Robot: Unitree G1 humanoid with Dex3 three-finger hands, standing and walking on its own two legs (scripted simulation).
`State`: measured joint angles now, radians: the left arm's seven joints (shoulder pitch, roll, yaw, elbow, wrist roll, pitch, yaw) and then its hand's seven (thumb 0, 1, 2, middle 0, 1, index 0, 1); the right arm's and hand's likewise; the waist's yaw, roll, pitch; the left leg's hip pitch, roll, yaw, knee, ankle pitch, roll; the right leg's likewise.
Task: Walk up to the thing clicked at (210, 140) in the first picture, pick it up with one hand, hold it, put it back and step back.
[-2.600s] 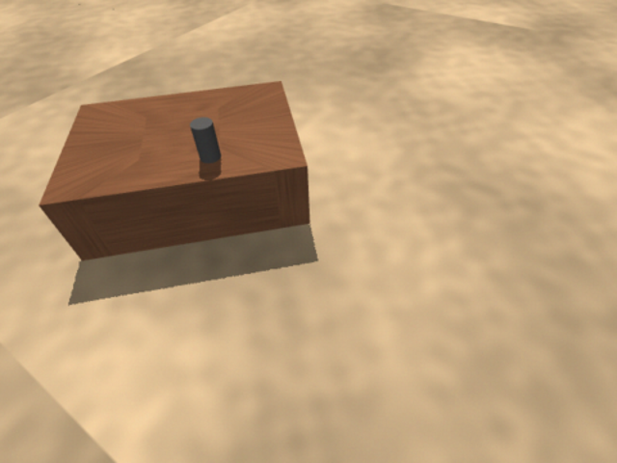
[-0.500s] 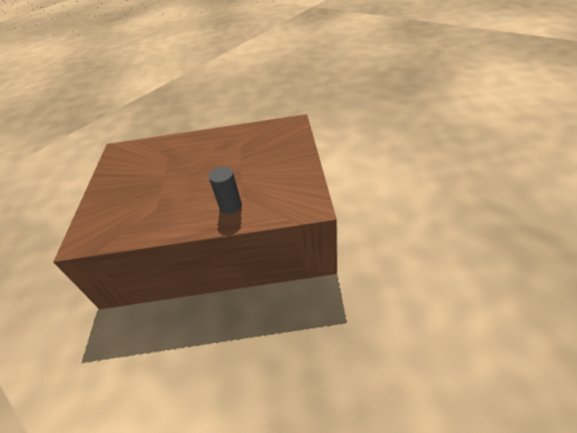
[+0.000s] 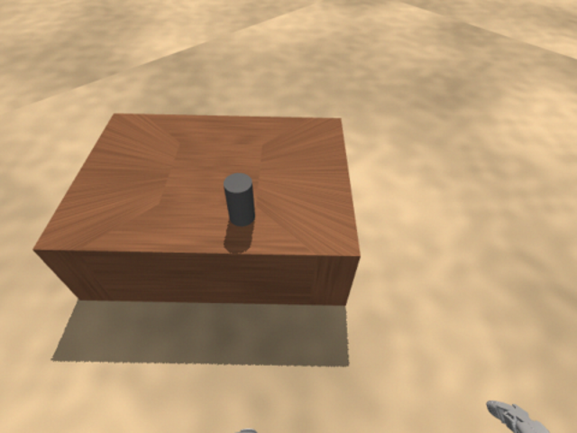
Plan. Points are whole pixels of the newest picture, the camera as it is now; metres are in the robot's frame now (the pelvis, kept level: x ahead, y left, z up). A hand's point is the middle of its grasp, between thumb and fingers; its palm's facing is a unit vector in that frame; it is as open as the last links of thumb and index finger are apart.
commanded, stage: walk up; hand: left
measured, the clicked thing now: (240, 200) +0.83 +0.18 -0.34
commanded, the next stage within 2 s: none
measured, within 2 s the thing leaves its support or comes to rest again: neither
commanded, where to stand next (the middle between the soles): +0.35 +0.00 m, yaw -3 degrees
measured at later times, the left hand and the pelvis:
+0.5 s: hand (149, 371) +0.24 +0.24 -0.10, palm faces -0.07 -0.89 -0.46, open 7.4 cm; pelvis +0.16 -0.04 +0.01, yaw -2 degrees
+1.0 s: hand (155, 332) +0.32 +0.27 -0.15, palm faces -0.04 -0.94 -0.35, open 7.4 cm; pelvis +0.27 +0.00 +0.01, yaw -1 degrees
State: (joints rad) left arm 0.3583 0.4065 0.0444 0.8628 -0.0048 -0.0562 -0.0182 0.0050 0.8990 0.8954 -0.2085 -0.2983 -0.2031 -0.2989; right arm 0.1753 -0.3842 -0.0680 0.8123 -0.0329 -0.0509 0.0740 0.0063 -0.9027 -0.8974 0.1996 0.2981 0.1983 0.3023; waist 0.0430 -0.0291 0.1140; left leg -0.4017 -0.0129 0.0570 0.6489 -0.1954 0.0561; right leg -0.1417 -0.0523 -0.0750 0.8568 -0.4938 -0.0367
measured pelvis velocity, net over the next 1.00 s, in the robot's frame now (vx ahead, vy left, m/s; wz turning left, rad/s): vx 0.27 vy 0.00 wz -0.02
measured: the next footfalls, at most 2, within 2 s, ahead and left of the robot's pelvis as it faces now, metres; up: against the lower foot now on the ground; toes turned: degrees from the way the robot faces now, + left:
right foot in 0.40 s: +0.27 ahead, -0.15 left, +0.00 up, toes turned -6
left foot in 0.88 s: +0.39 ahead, +0.12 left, +0.00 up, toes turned +0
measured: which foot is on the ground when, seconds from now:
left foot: down 0.00-0.44, up 0.46-0.86, down 0.88-1.00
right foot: up 0.00-0.38, down 0.40-0.90, up 0.92-1.00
